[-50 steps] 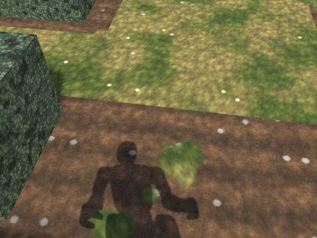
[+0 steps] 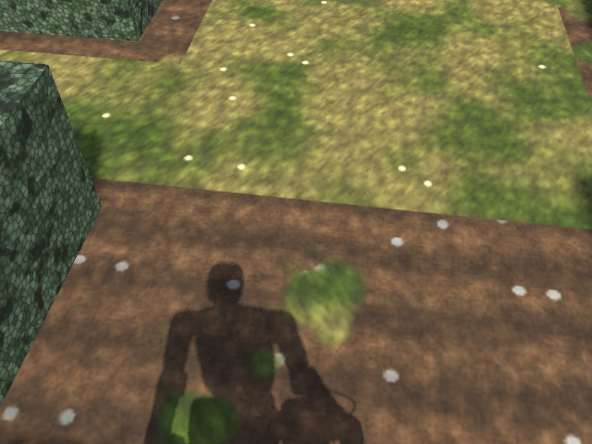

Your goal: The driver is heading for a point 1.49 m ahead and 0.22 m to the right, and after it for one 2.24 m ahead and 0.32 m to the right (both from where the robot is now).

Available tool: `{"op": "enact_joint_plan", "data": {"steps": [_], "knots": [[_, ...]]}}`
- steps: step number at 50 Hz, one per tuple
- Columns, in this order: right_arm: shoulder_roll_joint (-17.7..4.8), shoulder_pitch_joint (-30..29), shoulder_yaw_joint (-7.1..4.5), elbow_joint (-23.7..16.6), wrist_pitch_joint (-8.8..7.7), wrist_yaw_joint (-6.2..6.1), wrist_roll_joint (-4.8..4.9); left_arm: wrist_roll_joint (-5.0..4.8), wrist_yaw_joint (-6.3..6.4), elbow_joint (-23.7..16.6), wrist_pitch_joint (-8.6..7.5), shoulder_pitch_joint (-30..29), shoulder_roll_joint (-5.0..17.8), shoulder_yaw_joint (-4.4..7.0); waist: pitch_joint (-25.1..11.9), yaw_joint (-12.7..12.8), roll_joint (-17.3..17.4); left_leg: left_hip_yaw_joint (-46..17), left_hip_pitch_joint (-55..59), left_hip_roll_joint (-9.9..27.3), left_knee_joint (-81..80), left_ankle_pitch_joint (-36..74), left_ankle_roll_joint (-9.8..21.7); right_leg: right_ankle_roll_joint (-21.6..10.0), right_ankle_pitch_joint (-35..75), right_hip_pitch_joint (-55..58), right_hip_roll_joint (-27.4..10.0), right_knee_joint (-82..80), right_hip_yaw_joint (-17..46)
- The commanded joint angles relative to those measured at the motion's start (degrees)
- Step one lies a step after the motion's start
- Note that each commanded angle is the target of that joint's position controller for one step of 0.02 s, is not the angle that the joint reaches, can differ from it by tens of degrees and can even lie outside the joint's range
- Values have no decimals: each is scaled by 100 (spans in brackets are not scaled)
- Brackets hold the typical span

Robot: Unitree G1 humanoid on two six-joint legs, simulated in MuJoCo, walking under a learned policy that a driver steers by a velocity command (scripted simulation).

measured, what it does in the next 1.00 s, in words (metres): walks ahead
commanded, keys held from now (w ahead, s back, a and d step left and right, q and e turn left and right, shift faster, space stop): no key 0.40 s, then w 0.60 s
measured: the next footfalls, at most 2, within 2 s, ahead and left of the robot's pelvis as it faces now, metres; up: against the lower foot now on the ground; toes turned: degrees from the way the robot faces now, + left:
left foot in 1.08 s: +0.33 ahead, +0.06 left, +0.00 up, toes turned +1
right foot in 1.56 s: +0.62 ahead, -0.19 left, -0.15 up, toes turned -1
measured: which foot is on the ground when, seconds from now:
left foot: down 0.00-0.68, up 0.70-1.00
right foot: down 0.00-1.00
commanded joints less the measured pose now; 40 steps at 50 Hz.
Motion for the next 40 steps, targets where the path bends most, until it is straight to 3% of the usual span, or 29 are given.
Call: {"op": "enact_joint_plan", "data": {"steps": [1, 20, 21, 23, 24, 26, 27, 29, 30, 31, 32, 33, 34, 35, 36, 37, 38, 39, 40], "knots": [[-516, 288, -68, -93, -36, -15, 1, 3, 17, -66, -22, 373, 541, 80, 119, -5, 21, -175, -21, 196, -528, 748, 55, -68, 708, -278, 23, -434, -77], [-411, 558, -13, 4, -47, -30, 10, -7, 31, -11, -19, 664, 411, 49, 181, -10, 17, -127, -101, 181, -523, 674, 43, -87, 664, -347, 53, -416, -87], [-385, 651, -7, 46, -38, -41, 8, -8, 39, 36, -10, 764, 360, 39, 55, -12, 50, -94, -62, 140, -564, 78, 61, -102, 190, -307, 131, -375, -179], [-625, 699, -96, 14, -7, -79, 81, -65, 74, -22, 1, 736, 398, 69, 243, -56, 254, -239, -361, 153, -645, -2122, 279, -262, -1404, -673, 384, 86, -438], [-725, 753, -132, -37, -22, -84, 112, -65, 75, -122, -35, 615, 399, 68, 476, -121, 382, -604, -561, 397, -841, -2981, 471, -343, -1905, -1058, 401, 355, -453], [-1009, 1094, -235, -40, -123, -57, 136, -81, 17, -345, -210, 336, 166, 16, 636, -274, 1006, -2003, -398, 1361, -1511, -3712, 1013, -390, -1346, -1737, 361, 1392, -619], [-1091, 1113, -282, -66, -170, -53, 127, -97, -37, -415, -305, 208, 184, 21, 715, -311, 1110, -2636, -582, 1763, -1767, -3592, 1293, -457, -1090, -1823, 165, 1939, -448], [-1046, 806, -280, -242, -290, -33, 71, -138, -125, -526, -442, 161, 231, 44, 732, -174, 922, -2874, -655, 1999, -1823, -3040, 1397, -647, -1498, -2079, -124, 2427, -125], [-1045, 567, -280, -338, -327, -23, 138, -156, -155, -537, -491, 303, 221, 40, 661, -19, 907, -2596, -717, 1914, -1707, -2769, 1243, -746, -1537, -1867, -238, 1942, -49], [-1033, 232, -277, -435, -325, -17, 227, -160, -167, -458, -529, 570, 233, 53, 566, 197, 856, -1985, -1046, 1603, -1519, -2375, 1004, -812, -1277, -1101, -196, 995, -190], [-1012, 7, -272, -482, -285, -10, 276, -138, -168, -218, -551, 1077, 230, 100, 392, 451, 700, -1314, -1534, 1156, -1139, -2027, 786, -746, -420, 31, 110, 148, -583], [-914, 8, -252, -503, -273, -4, 245, -74, -168, 27, -528, 1560, 304, 165, 281, 555, 362, -784, -1927, 730, -426, -1623, 620, -567, -30, 787, 324, 28, -638], [-619, -74, -171, -582, -323, 41, 204, -38, -162, 173, -520, 2352, 534, 240, -74, 789, -718, -116, -2539, 293, 1354, -1078, 355, -721, -610, 1563, -569, -540, 718], [-371, -171, -120, -857, -485, 61, 214, -22, -233, 98, -570, 2784, 1192, 336, -120, 790, -1964, 169, -3674, -216, 2840, -1499, 249, -1477, -1336, 1933, -1910, -1635, 3366], [-507, -219, -146, -892, -593, 76, 299, 78, -260, 38, -669, 2423, 1001, 237, 176, 537, -1458, -327, -4052, 68, 3787, -1528, 375, -1826, -2019, 1473, -2325, -1937, 4233], [-597, -241, -154, -909, -653, 111, 337, 54, -280, -120, -738, 1919, 744, 155, 579, 318, -825, -462, -4412, 347, 4148, -954, 475, -1709, -1873, 1311, -2172, -1849, 3677], [-643, -137, -168, -819, -679, 128, 261, 16, -319, -247, -761, 1546, 685, 123, 568, 186, -526, -365, -4309, 544, 4078, -368, 506, -1478, -1263, 1215, -1841, -1774, 2849], [-751, -162, -218, -774, -695, 129, 174, 3, -356, -344, -756, 1297, 668, 94, 491, 113, -401, -315, -4097, 678, 3738, 130, 509, -1259, -440, 1114, -1573, -1788, 2227], [-854, -242, -263, -800, -690, 146, 117, 7, -353, -344, -727, 1245, 499, 37, 430, 93, -482, -233, -3758, 774, 3309, 488, 485, -1060, 585, 999, -1286, -1790, 1551]]}}
Velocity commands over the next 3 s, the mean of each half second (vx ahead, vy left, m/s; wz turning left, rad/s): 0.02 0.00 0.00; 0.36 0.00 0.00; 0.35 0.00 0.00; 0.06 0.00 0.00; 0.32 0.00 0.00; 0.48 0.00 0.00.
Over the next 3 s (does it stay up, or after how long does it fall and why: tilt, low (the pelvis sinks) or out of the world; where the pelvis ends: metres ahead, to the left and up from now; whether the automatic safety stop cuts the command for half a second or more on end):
stays up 1.00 -0.11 -0.14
